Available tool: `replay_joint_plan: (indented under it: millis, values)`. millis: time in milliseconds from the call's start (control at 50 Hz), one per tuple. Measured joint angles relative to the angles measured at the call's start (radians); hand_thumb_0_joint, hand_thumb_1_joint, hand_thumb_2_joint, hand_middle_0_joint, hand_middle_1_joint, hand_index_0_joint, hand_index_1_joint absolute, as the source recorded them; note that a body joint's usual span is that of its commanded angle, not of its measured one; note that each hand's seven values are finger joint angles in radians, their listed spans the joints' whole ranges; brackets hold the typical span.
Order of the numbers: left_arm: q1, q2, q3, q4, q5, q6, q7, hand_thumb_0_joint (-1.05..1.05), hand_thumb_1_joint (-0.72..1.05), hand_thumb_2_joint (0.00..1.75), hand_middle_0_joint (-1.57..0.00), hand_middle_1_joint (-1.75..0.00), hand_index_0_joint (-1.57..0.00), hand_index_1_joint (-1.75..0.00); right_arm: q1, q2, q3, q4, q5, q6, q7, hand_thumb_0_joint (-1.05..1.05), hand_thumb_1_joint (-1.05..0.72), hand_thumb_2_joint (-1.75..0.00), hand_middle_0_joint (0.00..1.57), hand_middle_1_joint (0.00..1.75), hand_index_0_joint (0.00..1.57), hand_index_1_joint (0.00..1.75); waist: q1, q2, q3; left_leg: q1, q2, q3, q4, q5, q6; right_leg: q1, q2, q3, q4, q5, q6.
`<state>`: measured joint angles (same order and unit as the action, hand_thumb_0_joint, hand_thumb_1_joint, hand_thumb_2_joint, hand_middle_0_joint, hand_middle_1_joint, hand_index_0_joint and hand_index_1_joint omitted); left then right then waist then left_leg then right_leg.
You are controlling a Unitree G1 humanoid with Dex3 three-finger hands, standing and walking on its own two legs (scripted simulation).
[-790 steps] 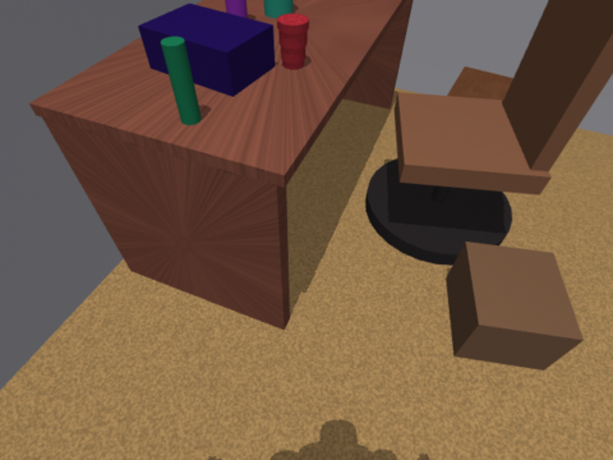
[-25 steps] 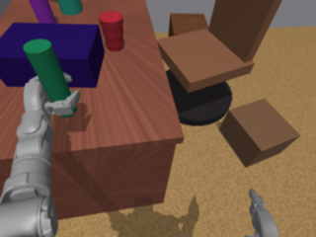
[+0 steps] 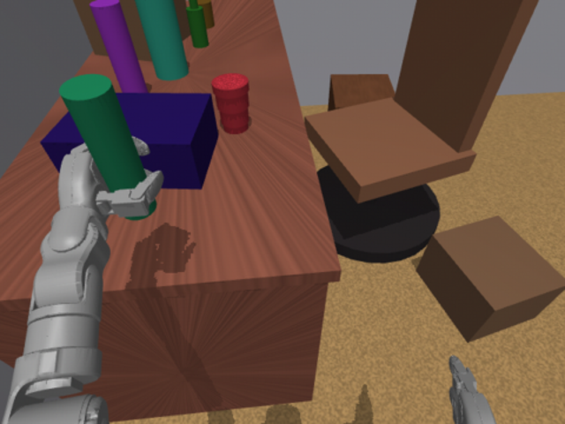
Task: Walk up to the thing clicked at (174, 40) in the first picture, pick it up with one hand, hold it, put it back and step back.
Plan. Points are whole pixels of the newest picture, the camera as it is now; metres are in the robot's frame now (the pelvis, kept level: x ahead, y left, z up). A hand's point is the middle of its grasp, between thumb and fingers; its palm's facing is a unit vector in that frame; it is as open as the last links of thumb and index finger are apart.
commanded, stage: lift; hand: left
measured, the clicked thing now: (116, 157) +0.39 +0.19 +0.23
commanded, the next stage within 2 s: hold in 0.76 s
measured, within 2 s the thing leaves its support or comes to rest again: neither
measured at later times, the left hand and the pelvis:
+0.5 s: hand (122, 174) +0.35 +0.17 +0.23, palm faces +0.14 -0.99 -0.01, open 7.0 cm; pelvis -0.01 -0.01 +0.01, yaw +1 degrees
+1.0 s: hand (107, 166) +0.33 +0.17 +0.26, palm faces +0.13 -0.99 -0.01, open 7.0 cm; pelvis -0.01 +0.00 +0.01, yaw +1 degrees
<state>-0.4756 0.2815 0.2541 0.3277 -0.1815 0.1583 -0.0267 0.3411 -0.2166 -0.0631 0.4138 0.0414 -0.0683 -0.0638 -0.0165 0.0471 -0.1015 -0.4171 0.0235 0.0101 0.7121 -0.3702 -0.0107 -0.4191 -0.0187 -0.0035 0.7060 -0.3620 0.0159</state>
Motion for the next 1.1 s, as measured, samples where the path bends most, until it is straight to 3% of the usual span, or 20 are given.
replay_joint_plan:
  millis: [260,400,1100]
  values:
    - [0.057,-0.017,0.011,-0.218,-0.020,0.203,-0.003,-0.01,-0.07,1.20,-0.87,-1.24,-0.88,-1.24,-0.025,-0.010,-0.009,0.067,0.003,-0.049,-0.004,-0.02,0.54,-0.05,0.06,0.05,0.06,0.05,0.012,0.006,0.020,0.075,-0.006,-0.014,-0.069,0.039,-0.007,0.072,-0.006,-0.015,-0.049,0.022,-0.008]
    - [0.061,-0.020,0.016,-0.273,-0.028,0.273,-0.001,-0.01,-0.07,1.21,-0.87,-1.25,-0.88,-1.24,-0.039,-0.014,-0.012,0.108,0.002,-0.072,-0.006,-0.02,0.54,-0.05,0.06,0.05,0.05,0.05,0.017,0.007,0.021,0.104,-0.009,-0.017,-0.094,0.053,-0.009,0.100,-0.008,-0.019,-0.067,0.031,-0.009]
    - [0.048,-0.009,0.034,-0.424,-0.059,0.453,-0.016,-0.01,-0.08,1.21,-0.88,-1.24,-0.89,-1.23,-0.077,-0.019,-0.034,0.224,0.008,-0.161,-0.001,-0.02,0.54,-0.05,0.06,0.05,0.05,0.05,0.032,0.024,0.022,0.150,-0.014,-0.017,-0.136,0.076,-0.001,0.151,-0.013,-0.020,-0.119,0.058,-0.002]
